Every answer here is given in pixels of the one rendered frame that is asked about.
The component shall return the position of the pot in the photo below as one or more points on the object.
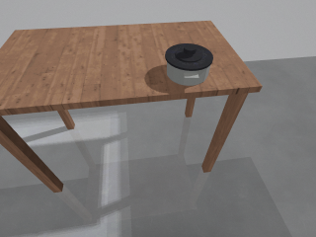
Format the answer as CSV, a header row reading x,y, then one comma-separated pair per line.
x,y
186,77

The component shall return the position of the table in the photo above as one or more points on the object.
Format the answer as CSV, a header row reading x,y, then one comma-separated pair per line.
x,y
61,69

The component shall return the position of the knob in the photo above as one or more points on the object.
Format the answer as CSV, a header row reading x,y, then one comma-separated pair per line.
x,y
190,49

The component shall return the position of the lid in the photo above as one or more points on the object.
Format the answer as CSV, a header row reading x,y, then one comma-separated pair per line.
x,y
176,57

